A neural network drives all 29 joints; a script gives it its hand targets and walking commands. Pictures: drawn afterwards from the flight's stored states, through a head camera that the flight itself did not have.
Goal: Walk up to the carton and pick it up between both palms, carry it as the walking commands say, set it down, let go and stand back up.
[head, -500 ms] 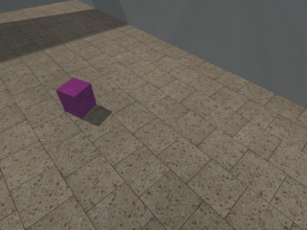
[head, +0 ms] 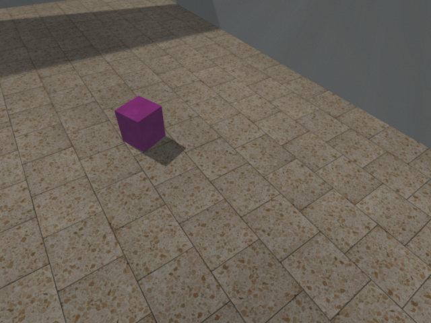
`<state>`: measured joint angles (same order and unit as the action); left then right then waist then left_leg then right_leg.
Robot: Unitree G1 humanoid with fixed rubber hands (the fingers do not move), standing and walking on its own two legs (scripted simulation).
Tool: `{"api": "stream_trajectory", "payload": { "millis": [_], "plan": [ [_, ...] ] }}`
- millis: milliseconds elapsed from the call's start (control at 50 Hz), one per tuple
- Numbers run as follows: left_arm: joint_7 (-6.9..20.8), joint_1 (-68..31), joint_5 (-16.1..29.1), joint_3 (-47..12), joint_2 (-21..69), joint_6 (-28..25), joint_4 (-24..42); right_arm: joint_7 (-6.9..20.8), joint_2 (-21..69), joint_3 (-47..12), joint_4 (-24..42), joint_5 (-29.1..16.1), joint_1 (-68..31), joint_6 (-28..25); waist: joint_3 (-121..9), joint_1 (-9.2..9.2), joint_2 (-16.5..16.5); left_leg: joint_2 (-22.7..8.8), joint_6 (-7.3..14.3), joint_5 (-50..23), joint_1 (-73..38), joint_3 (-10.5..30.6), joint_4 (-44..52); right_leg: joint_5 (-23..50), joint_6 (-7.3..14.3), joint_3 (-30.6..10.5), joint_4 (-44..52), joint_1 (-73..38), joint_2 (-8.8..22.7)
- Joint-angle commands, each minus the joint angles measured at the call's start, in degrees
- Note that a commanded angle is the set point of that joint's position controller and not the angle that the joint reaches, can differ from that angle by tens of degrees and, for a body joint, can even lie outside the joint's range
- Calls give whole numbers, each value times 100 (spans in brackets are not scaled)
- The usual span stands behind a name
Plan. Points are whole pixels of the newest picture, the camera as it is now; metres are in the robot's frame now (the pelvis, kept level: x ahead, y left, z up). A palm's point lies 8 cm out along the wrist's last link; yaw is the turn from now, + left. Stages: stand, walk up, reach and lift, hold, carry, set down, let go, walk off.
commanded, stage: walk up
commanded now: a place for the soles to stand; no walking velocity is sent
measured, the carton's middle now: (141, 124) +1.46 +0.46 -0.64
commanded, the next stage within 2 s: none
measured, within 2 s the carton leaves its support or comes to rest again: neither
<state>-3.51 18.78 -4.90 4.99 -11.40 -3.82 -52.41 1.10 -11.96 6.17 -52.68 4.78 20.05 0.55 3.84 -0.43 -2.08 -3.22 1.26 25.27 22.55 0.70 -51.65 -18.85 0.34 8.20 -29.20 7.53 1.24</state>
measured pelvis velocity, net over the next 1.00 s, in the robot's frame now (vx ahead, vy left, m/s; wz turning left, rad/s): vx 0.32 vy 0.14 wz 0.38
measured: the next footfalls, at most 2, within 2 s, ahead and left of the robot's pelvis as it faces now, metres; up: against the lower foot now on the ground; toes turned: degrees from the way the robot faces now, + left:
left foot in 0.14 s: +0.15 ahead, +0.18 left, +0.00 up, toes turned +10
right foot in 0.54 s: +0.33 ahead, -0.05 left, +0.00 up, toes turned +5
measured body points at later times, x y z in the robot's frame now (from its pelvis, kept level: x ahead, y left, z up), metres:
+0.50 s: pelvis +0.14 +0.06 -0.02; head +0.12 +0.06 +0.43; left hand +0.26 +0.38 -0.08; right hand +0.25 -0.25 -0.10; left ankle +0.11 +0.18 -0.73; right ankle +0.28 -0.05 -0.71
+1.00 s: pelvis +0.32 +0.14 -0.03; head +0.31 +0.15 +0.42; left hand +0.25 +0.48 -0.10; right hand +0.61 -0.09 -0.04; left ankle +0.38 +0.29 -0.73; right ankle +0.30 -0.05 -0.72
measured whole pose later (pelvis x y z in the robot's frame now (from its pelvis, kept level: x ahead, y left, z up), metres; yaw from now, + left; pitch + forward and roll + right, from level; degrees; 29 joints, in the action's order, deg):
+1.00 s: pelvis +0.32 +0.14 -0.03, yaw +22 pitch -4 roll +0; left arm 1.2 27.3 -1.4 4.7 -28.8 -2.4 -30.4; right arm 3.2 -27.2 5.8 -27.5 1.7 14.1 -1.3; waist 3.6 -2.9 1.6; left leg -1.2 2.2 13.1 26.0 -1.8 -42.9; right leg -29.4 0.9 9.6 -48.9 8.5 11.6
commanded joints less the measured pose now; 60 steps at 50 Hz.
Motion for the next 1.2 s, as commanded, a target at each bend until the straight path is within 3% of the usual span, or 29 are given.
{"api": "stream_trajectory", "payload": {
  "millis": [0, 40, 80, 100, 120, 140, 160, 180, 220, 280, 380, 460, 500, 520, 540, 560, 580, 620, 680, 720, 860, 940, 960, 980, 1000, 1020, 1060, 1080, 1180],
  "plan": [
    [-32, 63, -164, 448, -1721, -221, 1016, 285, -992, 270, 1551, -18, -609, -126, 568, -1, 908, -842, -21, 65, 1748, 683, -64, -1877, 1380, -2369, 1800, -336, 2480],
    [21, -367, -94, 474, -2025, -184, 1321, 411, -1138, 320, 1786, -133, -374, -47, 554, 147, 1171, -652, 8, 45, 645, 240, 408, -2104, 1312, -1493, 1685, 638, 2300],
    [114, -748, -1, 390, -2058, -151, 1749, 468, -1203, 314, 1738, -169, 171, -46, 528, 480, 778, -318, 31, -885, -1172, -435, 797, -2939, 1021, -665, 1490, 2045, 1966],
    [169, -916, -35, 387, -2027, -93, 1827, 467, -1400, 410, 1583, -242, 868, -37, 291, 839, 530, -41, 139, -792, -2042, -590, 902, -3078, 840, -192, 647, 2537, 1626],
    [220, -791, -78, 300, -1854, -30, 1911, 409, -1706, 505, 1401, -251, 1675, -48, -211, 1051, -472, 362, 208, -382, -3100, -632, 855, -3323, 583, 162, -1157, 3219, 1079],
    [349, -616, 92, 122, -1378, 12, 2138, 275, -2226, 598, 1390, -166, 2152, -73, -221, 1430, -2523, -460, 643, 1903, -2948, 1307, 2411, -2630, 414, 674, -3899, 3862, 200],
    [457, -768, 349, 62, -1307, 34, 2471, 149, -2297, 451, 1800, -118, 1350, -149, 167, 979, -2042, -1597, 1503, 3321, -1953, 4808, 4244, -1829, 264, -455, -4848, 4168, -95],
    [470, -878, 326, 118, -1547, 45, 2715, 7, -2611, 478, 2045, -266, 827, -223, 395, 666, -850, -1924, 1821, 3171, -1769, 4948, 4504, -1597, 323, -1060, -5043, 3987, 312],
    [514, -373, 283, 184, -2057, 97, 2540, -124, -2649, 444, 2139, -288, 309, -313, 592, 221, -199, -1728, 1542, 2705, -1027, 3834, 3922, -1141, 213, -1160, -4710, 3739, 673],
    [570, -3, 341, 201, -2281, 121, 2453, -111, -2644, 306, 2255, -310, -7, -375, 427, 123, -698, -1215, 1237, 1909, -247, 2637, 3846, -632, 175, -966, -3563, 2701, 617],
    [671, -198, 363, 115, -2188, 161, 2742, -40, -2729, 252, 2397, -260, -208, -434, 453, 48, -735, -1330, 1263, 1913, 229, 2259, 3517, -188, 256, -953, -2542, 2034, 624],
    [659, -496, 341, 225, -2272, 96, 2902, 2, -2722, 160, 2317, -361, -25, -406, 562, 157, -203, -1174, 1209, 2016, 532, 2055, 3292, 107, 276, -578, -1861, 1718, 305],
    [577, 238, 360, 172, -2159, 55, 2701, 43, -2572, 95, 2422, -338, -178, -361, 241, -154, -342, -638, 894, 1483, 781, 990, 2368, 131, 278, -243, -1013, 487, 4],
    [499, 906, 303, 271, -2248, -9, 2500, 68, -2329, 18, 2443, -304, -208, -325, -17, -564, 448, -287, 699, 1269, 1734, 812, 1090, -90, 434, -642, -894, -934, -12],
    [355, 1435, 260, 405, -2727, -50, 2431, 86, -1867, -105, 2559, -410, -3, -365, -550, -811, 1719, 378, 365, 582, 2291, 256, -1098, -1814, 692, -2522, 123, -1619, 1056],
    [247, 1545, 317, 433, -3065, -90, 2589, 60, -1968, -62, 2908, -429, -85, -362, -315, -648, 1843, 796, 218, 940, 2977, 352, -2396, -2725, 1456, -5381, 1465, -1316, 2532],
    [194, 1335, 356, 432, -2951, -146, 2615, 13, -2407, 93, 3006, -322, -454, -288, 106, -628, 891, 480, 153, 844, 3089, 963, -2752, -3045, 1793, -5896, 1746, -788, 2788],
    [138, 1037, 342, 372, -2816, -226, 2636, 22, -2422, 122, 2902, -298, -506, -290, 536, -388, 404, 25, 40, 227, 2932, 956, -2551, -1941, 1657, -4344, 1433, -165, 2513],
    [196, 599, 288, 305, -2794, -262, 2666, 167, -2312, 143, 2659, -339, -60, -248, 491, 25, 737, -91, -86, -371, 1915, 922, -1680, -1113, 1306, -2864, 1541, 650, 2140],
    [213, 501, 281, 323, -2853, -289, 2629, 246, -2265, 167, 2732, -310, -282, -208, 672, 56, 992, -184, -80, -634, 1748, 794, -1224, -1142, 1417, -2469, 1597, 961, 2201],
    [356, 221, 279, 329, -3070, -90, 2752, 370, -2209, 183, 2954, -450, -864, -123, 684, -12, 1159, -16, -3, -1249, 165, -231, 740, -2039, 915, -793, 1649, 1501, 1882],
    [498, 613, 328, 210, -2622, 109, 2723, 196, -2382, 310, 2615, -298, 283, -244, -185, 430, 7, 547, 380, -96, -1905, -403, 1705, -893, 666, 125, -1347, 1711, 1273],
    [514, 884, 440, 85, -2227, 95, 2816, 25, -2853, 505, 2459, -216, 1113, -290, -752, 888, -1259, -541, 867, 952, -2623, 1408, 2152, -227, 403, 257, -3602, 2430, 880],
    [565, 601, 535, 101, -2232, 68, 3154, -142, -3336, 516, 2718, -238, 954, -341, -902, 842, -1623, -1937, 1615, 1292, -3113, 4585, 3416, -1471, 188, -397, -4694, 3782, 1],
    [485, 80, 436, 251, -2784, 155, 3210, -197, -3115, 470, 2620, -410, 971, -341, -686, 913, -482, -2108, 1582, 1101, -2933, 4643, 3376, -1367, 282, -1204, -4998, 3994, 289],
    [472, -182, 504, 239, -2797, 140, 3256, -266, -3083, 432, 2678, -409, 895, -388, -586, 846, -45, -1911, 1469, 46, -2790, 4020, 3179, -1026, 223, -1320, -5281, 4111, 406],
    [442, 381, 514, 173, -2543, 121, 2843, -250, -3056, 349, 2652, -386, 537, -484, -372, 392, -207, -1659, 1333, -513, -1710, 2582, 2981, -812, 214, -1409, -4634, 3330, 599],
    [473, 407, 498, 200, -2721, 163, 2850, -230, -3031, 289, 2742, -410, 246, -460, -94, 276, -768, -1552, 1336, -340, -1338, 2398, 3085, -920, 81, -1495, -4345, 3137, 575],
    [608, -60, 360, 165, -2626, 264, 2970, -144, -3054, 233, 2708, -296, 175, -568, 503, 210, -960, -1743, 1468, 915, -381, 2106, 3611, -251, 32, -1236, -3201, 2907, 629]
  ]
}}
